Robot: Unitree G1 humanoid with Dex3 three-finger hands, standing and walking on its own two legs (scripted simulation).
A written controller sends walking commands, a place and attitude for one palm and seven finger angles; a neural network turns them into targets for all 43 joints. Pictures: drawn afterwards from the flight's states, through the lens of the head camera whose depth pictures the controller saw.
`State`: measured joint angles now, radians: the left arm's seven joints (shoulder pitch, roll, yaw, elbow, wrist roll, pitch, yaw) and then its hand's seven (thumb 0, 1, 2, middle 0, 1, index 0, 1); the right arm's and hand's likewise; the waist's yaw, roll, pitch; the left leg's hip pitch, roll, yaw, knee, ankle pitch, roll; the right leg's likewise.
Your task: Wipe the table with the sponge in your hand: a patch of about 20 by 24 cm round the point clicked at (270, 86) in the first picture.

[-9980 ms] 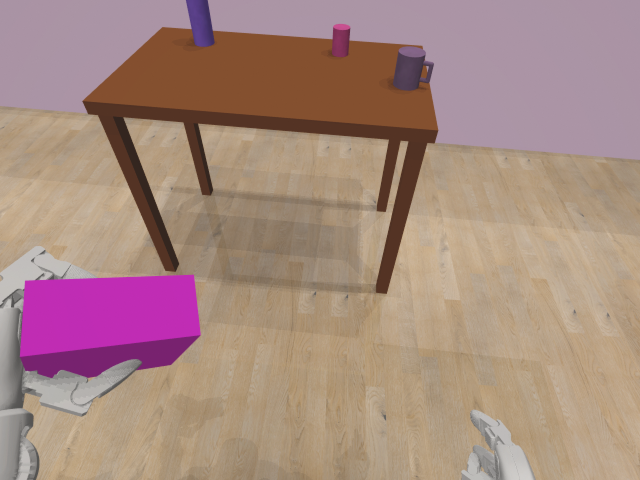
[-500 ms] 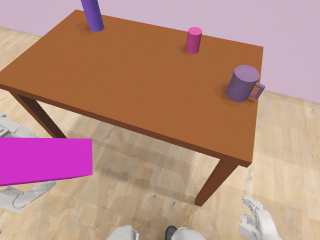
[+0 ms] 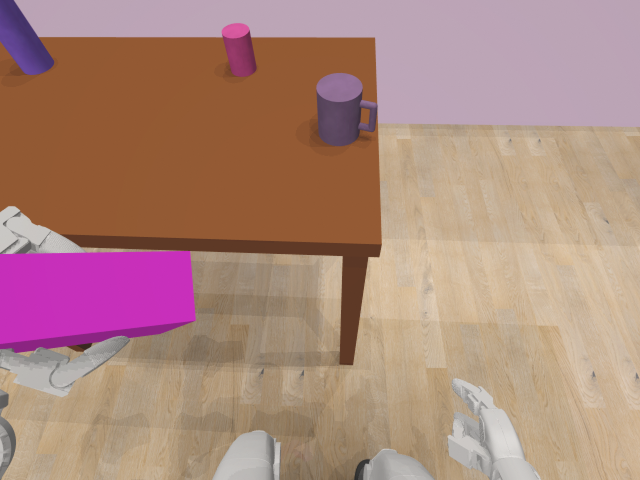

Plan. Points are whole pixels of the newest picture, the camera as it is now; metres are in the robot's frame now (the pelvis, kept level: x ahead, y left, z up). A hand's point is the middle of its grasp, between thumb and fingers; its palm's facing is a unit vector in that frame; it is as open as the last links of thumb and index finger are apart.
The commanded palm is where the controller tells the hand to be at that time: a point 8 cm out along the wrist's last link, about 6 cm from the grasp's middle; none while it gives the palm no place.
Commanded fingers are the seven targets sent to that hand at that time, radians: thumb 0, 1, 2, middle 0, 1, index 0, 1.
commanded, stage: turn to face it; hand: left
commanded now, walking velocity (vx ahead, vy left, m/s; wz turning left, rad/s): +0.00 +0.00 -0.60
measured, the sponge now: (124, 301) +0.25 +0.19 +0.15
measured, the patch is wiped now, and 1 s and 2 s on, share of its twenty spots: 0.00 0.00 0.00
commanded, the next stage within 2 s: come to a stop and stand still in 0.74 s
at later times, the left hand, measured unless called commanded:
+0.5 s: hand (195, 306) +0.24 +0.12 +0.18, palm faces +0.14 -0.86 -0.49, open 10.1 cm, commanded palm +0.19 +0.18 +0.19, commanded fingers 0.00 0.10 1.30 -1.20 -1.60 -1.20 -1.60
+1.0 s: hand (232, 371) +0.19 +0.08 +0.18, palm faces +0.00 -0.89 -0.46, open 10.1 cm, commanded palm +0.16 +0.14 +0.19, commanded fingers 0.00 0.10 1.30 -1.20 -1.60 -1.20 -1.60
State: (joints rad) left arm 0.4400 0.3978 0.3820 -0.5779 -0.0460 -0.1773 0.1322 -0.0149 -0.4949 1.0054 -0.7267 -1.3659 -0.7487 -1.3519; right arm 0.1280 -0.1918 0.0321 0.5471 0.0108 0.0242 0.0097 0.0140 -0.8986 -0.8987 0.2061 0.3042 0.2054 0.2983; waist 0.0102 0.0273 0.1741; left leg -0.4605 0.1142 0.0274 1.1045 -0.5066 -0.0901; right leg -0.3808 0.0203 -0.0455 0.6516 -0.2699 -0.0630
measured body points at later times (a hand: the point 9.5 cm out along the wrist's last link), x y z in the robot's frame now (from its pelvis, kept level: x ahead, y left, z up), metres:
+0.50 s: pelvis -0.04 -0.04 -0.01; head +0.00 -0.07 +0.44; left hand +0.22 +0.16 +0.20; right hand +0.07 -0.28 -0.10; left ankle -0.01 +0.14 -0.72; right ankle -0.05 -0.13 -0.73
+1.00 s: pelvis -0.10 -0.05 +0.01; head -0.08 -0.06 +0.46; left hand +0.18 +0.12 +0.21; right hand -0.05 -0.36 -0.07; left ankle -0.06 +0.09 -0.72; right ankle -0.05 -0.13 -0.72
